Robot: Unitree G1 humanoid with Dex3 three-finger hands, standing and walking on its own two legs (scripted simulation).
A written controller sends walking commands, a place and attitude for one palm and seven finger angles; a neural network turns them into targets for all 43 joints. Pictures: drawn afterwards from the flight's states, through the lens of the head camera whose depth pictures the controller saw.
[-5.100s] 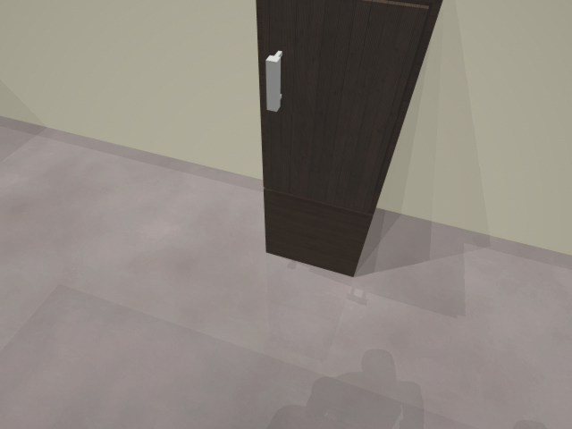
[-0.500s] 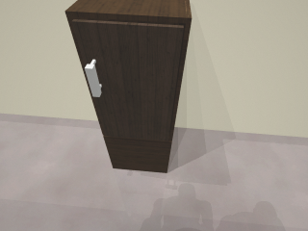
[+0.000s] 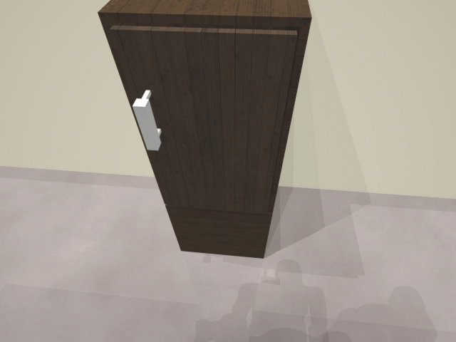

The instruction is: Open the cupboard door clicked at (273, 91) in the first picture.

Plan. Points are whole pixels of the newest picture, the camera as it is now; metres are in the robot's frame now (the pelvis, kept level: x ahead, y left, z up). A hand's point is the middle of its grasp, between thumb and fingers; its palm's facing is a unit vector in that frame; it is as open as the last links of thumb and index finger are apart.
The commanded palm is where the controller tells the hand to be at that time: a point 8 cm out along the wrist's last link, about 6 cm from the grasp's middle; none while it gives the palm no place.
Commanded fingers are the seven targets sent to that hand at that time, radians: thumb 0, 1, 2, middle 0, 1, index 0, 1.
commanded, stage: come to a stop and stand still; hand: left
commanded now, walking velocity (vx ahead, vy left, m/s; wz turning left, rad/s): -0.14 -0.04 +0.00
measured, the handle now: (150, 120) +0.55 +0.22 +0.07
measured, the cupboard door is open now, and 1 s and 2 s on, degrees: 0 0 0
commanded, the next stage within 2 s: look again from close up in 1.40 s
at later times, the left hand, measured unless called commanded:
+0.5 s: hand out of the picture +0.03 +0.21 -0.16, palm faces +0.05 -0.98 -0.21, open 7.4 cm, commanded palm none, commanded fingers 0.00 0.90 0.90 -0.20 -0.30 -0.20 -0.30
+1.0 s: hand out of the picture +0.07 +0.29 -0.15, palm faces +0.01 -0.97 -0.26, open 7.4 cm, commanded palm none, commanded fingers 0.00 0.90 0.90 -0.20 -0.30 -0.20 -0.30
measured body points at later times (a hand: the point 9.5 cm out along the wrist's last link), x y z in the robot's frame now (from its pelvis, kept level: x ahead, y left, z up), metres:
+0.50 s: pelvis +0.01 +0.03 +0.01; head +0.02 +0.02 +0.46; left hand +0.03 +0.26 -0.15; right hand +0.08 -0.20 -0.15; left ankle +0.06 +0.17 -0.72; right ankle +0.00 -0.06 -0.72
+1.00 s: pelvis +0.00 +0.07 +0.01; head -0.01 +0.09 +0.46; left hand +0.07 +0.34 -0.13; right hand +0.04 -0.18 -0.13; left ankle +0.06 +0.17 -0.72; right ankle +0.00 -0.06 -0.72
